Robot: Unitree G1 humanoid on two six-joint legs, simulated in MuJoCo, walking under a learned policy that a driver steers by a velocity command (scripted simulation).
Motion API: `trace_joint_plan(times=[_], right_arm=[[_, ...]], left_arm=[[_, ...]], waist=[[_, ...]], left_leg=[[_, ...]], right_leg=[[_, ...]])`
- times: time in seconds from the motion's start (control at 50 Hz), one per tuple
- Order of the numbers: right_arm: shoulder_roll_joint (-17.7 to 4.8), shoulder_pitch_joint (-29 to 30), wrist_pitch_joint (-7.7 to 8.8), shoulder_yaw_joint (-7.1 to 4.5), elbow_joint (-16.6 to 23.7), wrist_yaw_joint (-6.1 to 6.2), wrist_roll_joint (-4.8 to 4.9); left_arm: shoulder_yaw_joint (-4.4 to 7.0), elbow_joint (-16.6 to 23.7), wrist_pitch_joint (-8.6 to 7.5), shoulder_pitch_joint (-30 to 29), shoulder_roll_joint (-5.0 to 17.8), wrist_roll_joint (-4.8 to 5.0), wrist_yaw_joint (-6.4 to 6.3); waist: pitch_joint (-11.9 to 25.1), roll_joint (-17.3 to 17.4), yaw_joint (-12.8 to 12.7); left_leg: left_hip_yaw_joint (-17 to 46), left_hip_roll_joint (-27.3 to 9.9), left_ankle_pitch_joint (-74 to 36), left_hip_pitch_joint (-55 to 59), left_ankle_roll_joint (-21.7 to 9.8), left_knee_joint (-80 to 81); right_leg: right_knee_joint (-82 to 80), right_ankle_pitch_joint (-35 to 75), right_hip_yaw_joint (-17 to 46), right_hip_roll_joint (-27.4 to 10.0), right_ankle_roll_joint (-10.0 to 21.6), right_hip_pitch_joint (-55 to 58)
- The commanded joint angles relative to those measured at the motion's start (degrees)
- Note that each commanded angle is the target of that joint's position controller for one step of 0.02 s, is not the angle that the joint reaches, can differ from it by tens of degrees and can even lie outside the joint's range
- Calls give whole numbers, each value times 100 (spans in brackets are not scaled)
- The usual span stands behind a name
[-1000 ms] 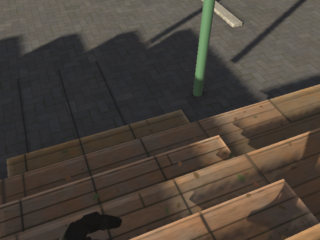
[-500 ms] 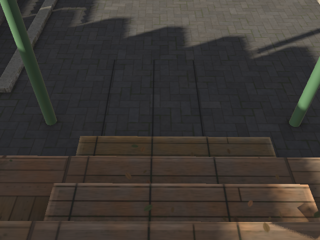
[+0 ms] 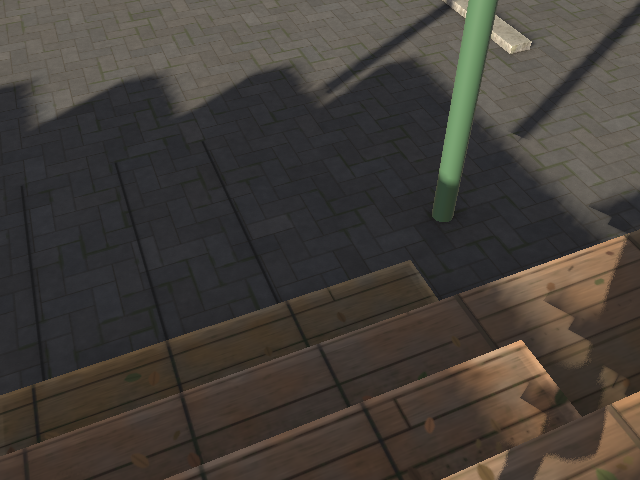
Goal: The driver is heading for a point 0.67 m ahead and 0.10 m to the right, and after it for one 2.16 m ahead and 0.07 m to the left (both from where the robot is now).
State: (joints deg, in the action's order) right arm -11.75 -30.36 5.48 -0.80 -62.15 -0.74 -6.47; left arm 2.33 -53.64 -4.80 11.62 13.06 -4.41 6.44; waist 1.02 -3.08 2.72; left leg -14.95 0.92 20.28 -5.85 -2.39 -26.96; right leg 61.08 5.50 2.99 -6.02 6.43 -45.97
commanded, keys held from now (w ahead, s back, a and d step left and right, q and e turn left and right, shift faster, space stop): w+e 0.36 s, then w+q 0.40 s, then q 0.24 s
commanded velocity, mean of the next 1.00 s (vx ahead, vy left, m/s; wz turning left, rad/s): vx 0.45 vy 0.00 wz -0.08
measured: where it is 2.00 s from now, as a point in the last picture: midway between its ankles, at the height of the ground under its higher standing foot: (369, 473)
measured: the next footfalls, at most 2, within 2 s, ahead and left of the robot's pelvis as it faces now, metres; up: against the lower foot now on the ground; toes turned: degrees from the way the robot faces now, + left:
right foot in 0.36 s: +0.36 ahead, -0.24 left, -0.14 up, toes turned -21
left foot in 0.94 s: +0.71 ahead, +0.01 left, -0.29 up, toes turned +4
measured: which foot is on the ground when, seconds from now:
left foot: down 0.00-0.38, up 0.40-0.92, down 0.94-1.00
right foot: up 0.00-0.34, down 0.36-0.96, up 0.98-1.00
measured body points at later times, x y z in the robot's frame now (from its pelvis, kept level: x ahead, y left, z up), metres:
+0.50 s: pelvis +0.30 -0.13 -0.15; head +0.31 -0.14 +0.30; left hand +0.43 +0.08 -0.29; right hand +0.16 -0.32 -0.30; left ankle +0.17 +0.07 -0.68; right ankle +0.32 -0.22 -0.87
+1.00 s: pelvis +0.59 -0.09 -0.27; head +0.61 -0.08 +0.18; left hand +0.48 +0.10 -0.42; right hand +0.72 -0.32 -0.40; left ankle +0.67 +0.01 -1.02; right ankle +0.35 -0.23 -0.80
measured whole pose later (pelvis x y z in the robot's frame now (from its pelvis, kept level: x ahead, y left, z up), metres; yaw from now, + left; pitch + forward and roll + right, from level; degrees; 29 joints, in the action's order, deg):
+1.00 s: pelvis +0.59 -0.09 -0.27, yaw -2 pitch +1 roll -3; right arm -12.0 -8.0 6.0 -3.2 -55.2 -2.1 -3.5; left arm 0.1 -61.7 -2.5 30.7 6.3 -4.0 1.7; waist -0.1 2.5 -5.6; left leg -2.5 -3.5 4.5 -18.9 -3.1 -22.8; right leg 84.9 -50.6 -6.4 -8.3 -7.4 -11.4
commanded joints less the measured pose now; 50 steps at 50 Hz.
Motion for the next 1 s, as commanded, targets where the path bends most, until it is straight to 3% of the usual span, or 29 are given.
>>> trace_joint_plan(times=[0.02,0.1,0.16,0.2,0.26,0.3,0.34,0.36,0.38,0.4,0.42,0.44,0.46,0.48,0.5,0.52,0.54,0.56,0.62,0.66,0.68,0.74,0.8,0.88,0.9,0.94,0.96,0.98,1.0], right_arm=[[54,145,200,185,51,54,-75],[196,-1364,214,343,-453,247,12],[216,-1059,204,442,-311,205,-120],[-100,-915,180,322,-298,220,51],[-225,-1346,19,160,-592,349,124],[-281,-1582,-135,77,-698,372,60],[-538,-1376,-221,-41,-595,155,-172],[-492,-1131,-254,-18,-489,-53,-271],[347,-2109,-220,185,-601,-376,-345],[-52,-1793,-169,106,-224,-543,46],[-595,-114,-75,-102,354,-540,412],[-362,926,43,-32,744,-443,478],[-301,838,113,9,667,-364,378],[-370,700,140,-68,640,-262,371],[-46,511,137,-16,682,-162,320],[269,223,-257,-82,425,87,769],[384,241,-426,-51,502,179,664],[53,-79,-187,-92,308,-58,199],[387,70,39,23,372,-370,78],[151,1065,58,17,793,-430,150],[0,1294,45,-12,914,-396,182],[-54,1966,-66,53,1085,-340,306],[-126,2578,-130,32,1347,-359,184],[-145,3181,-157,-38,1375,-282,80],[-172,2974,-138,-84,1184,-213,99],[-761,1132,48,-442,496,-33,339],[-1663,-127,65,-683,333,-36,422],[-1985,-1338,40,-753,53,-109,400],[-1611,-2013,59,-760,-206,-45,272]], left_arm=[[-197,280,25,244,-279,-11,50],[-278,676,134,-926,-239,-90,-4],[-346,836,119,-1299,-224,-36,47],[-316,926,181,-1522,-122,-90,46],[-356,908,225,-2023,-145,-183,34],[-334,663,256,-1878,-143,-250,-76],[-78,189,129,-488,316,-89,-237],[190,-173,43,622,877,-16,-291],[427,-676,110,2039,1520,-91,-348],[411,-933,188,3092,1292,-65,-278],[398,-1110,199,3424,1029,14,-344],[399,-1129,123,2976,966,211,-405],[292,-886,158,2340,570,167,-392],[225,-794,161,2021,406,3,-292],[59,-645,-1,1468,-58,96,-326],[250,-493,35,772,539,617,-579],[242,-444,15,718,586,657,-687],[-39,-545,-175,1564,-206,73,-418],[-63,-279,-224,841,-209,-176,-326],[-171,-562,-240,1220,-439,-192,-476],[-202,-736,-272,1590,-362,-144,-548],[-298,-965,-222,2317,-330,-292,-547],[-309,-910,-142,2392,-255,-145,-581],[-99,-892,53,2525,140,22,-910],[-70,-983,118,2708,138,-24,-968],[15,-898,184,2416,382,-139,-796],[-173,-761,222,2975,-398,-140,-496],[-222,-289,179,2581,-388,87,-264],[-105,217,76,895,-103,342,-162]], waist=[[-845,308,-321],[-1051,519,336],[-1303,387,279],[-1475,406,359],[-1725,415,655],[-1468,280,703],[-577,157,29],[16,14,-514],[1550,-555,-465],[2992,-627,-1110],[1953,-306,-1653],[894,-268,-1621],[443,404,-1266],[-42,369,-819],[-327,624,-301],[-591,7,53],[-629,74,161],[-619,255,-14],[-569,17,284],[-655,269,-109],[-610,355,-243],[-882,278,-589],[-1206,252,-756],[-1167,205,-1124],[-1087,299,-1121],[-129,655,-218],[1905,1480,6],[3453,2229,571],[2534,1206,1187]], left_leg=[[1133,-2127,-2629,25,-1043,673],[1219,-2138,-2265,1458,-1002,332],[602,-1829,-1469,11,-799,328],[254,-1634,-918,-344,-653,290],[383,-1899,-902,512,-588,-46],[395,-1990,-1667,1379,-482,-695],[47,-1754,-2785,623,-248,-2058],[3,-1385,-2127,-797,29,-3171],[112,-1028,903,-2563,479,-4857],[694,-672,2553,-2889,649,-6434],[970,-447,2736,-4234,672,-7613],[1267,-760,2649,-4892,504,-7657],[1683,-1165,2086,-4306,309,-6773],[1684,-1215,1754,-3696,261,-6506],[2028,-1431,354,-2855,50,-4961],[1693,-838,80,-2493,63,-4922],[1882,-890,-236,-2298,118,-4520],[2088,-1236,-779,-2389,3,-3958],[1925,-1009,-2188,-1502,-232,-3585],[2611,-1319,-3308,-2853,-237,-2576],[2594,-1290,-3778,-3295,-204,-1824],[2098,-1187,-4445,-3092,-125,-1099],[1719,-1042,-4076,-2607,-156,-604],[1350,-827,-3228,-2390,-33,488],[1307,-805,-3511,-2118,-50,944],[714,-430,-5379,620,-264,1394],[1515,-1324,-8757,4132,-1460,-861],[3190,-2530,-9926,5878,-2779,-1152],[3418,-2444,-9323,5561,-2407,-900]], right_leg=[[-703,1056,846,-521,-85,-512],[-1810,1567,287,-442,-176,-1531],[-2225,2246,-100,-412,-111,147],[-2777,1591,-451,-248,-97,982],[-3621,1215,-574,-232,-183,817],[-4386,1153,-650,-204,-188,919],[-4144,1524,-1027,232,-51,3557],[-3497,1493,-1122,404,58,5752],[-1561,3965,-303,-281,889,8995],[-1939,4122,1135,-1543,1774,9977],[-2875,2487,1765,-1598,1645,9214],[-3384,818,1514,-1428,1326,7784],[-3485,579,1364,-1481,1213,6178],[-3598,1494,1348,-1592,1345,4785],[-3835,1696,802,-1463,1090,3338],[-4374,1160,902,-1457,906,2867],[-4475,694,827,-1413,834,2340],[-4820,327,551,-1549,1248,2132],[-4250,278,-363,-989,854,1316],[-3942,-639,-314,-1121,672,2508],[-3653,-939,-383,-1108,637,3103],[-3380,-1629,-500,-1170,555,3129],[-3108,-1800,-620,-1125,300,2968],[-2173,-1664,-693,-1179,-197,3712],[-1739,-1452,-745,-1162,-372,3928],[-13,-1039,-1361,-609,-735,3215],[1896,-2504,-1585,-111,-1230,1596],[4983,-6137,-1349,497,-1535,430],[5582,-6134,-841,429,-1419,-1220]])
